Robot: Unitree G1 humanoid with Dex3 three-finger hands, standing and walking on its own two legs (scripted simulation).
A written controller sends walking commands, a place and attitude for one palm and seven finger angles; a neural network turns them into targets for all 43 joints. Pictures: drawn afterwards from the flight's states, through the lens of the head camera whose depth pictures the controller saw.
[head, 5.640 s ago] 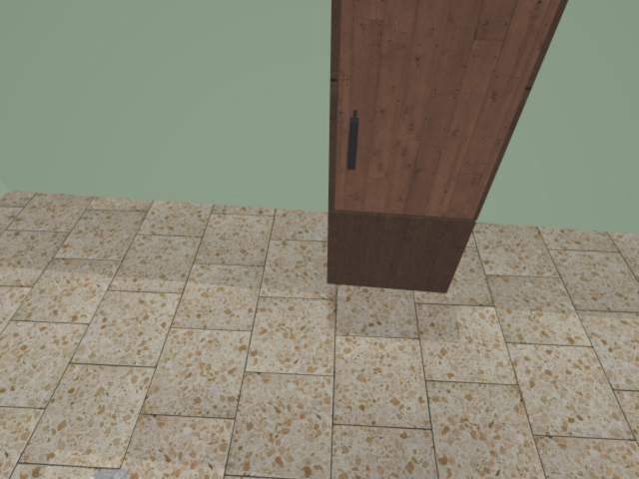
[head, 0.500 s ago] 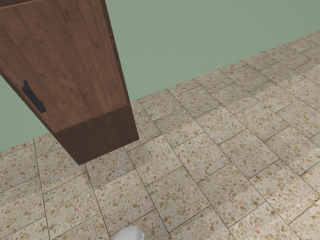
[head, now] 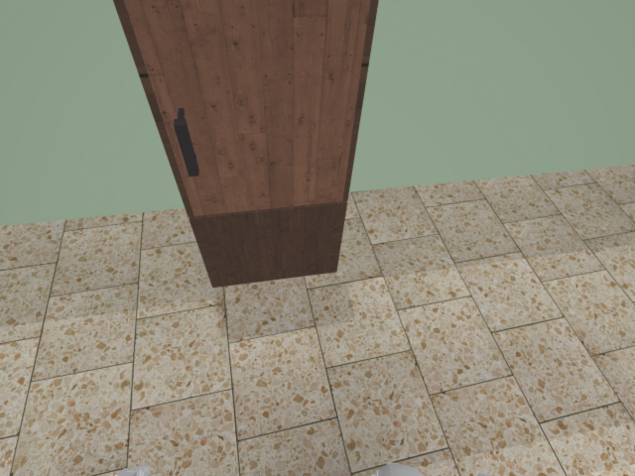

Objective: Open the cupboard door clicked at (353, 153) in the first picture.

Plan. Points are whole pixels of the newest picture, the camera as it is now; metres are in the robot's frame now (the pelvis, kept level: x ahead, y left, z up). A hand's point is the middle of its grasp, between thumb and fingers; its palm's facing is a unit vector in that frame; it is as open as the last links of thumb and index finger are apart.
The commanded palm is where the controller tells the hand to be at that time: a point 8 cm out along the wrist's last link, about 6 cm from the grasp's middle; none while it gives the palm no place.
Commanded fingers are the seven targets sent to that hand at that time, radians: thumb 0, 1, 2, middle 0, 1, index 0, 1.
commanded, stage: turn to face it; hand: left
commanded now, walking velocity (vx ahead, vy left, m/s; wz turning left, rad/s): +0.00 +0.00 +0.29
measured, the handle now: (187, 142) +0.74 +0.33 -0.08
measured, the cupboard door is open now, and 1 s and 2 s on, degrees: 0 0 0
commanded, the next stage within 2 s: take the last steps up to it in 0.20 s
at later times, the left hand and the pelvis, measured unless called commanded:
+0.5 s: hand out of the picture +0.00 +0.16 -0.16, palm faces +0.22 -0.94 -0.25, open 7.4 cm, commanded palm none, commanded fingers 0.00 0.90 0.90 -0.20 -0.30 -0.20 -0.30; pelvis +0.02 -0.03 +0.00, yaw +10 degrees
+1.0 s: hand (182, 456) +0.16 +0.20 -0.17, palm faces +0.17 -0.97 -0.20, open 7.4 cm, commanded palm none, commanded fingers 0.00 0.90 0.90 -0.20 -0.30 -0.20 -0.30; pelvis +0.14 +0.01 -0.01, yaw +9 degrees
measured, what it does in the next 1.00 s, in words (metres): walks ahead: right foot, then left foot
